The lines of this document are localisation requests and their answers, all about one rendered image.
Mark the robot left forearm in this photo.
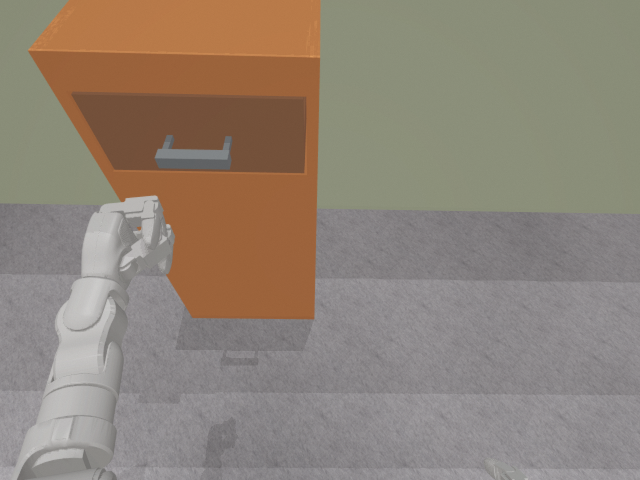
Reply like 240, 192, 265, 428
10, 277, 129, 480

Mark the handle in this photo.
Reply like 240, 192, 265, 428
155, 135, 232, 170

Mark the right robot hand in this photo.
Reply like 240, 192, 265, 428
484, 457, 528, 480

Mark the drawer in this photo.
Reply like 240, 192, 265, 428
71, 92, 306, 173

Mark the left robot hand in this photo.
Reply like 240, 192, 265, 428
81, 195, 175, 291

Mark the cabinet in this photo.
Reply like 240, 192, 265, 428
28, 0, 321, 319

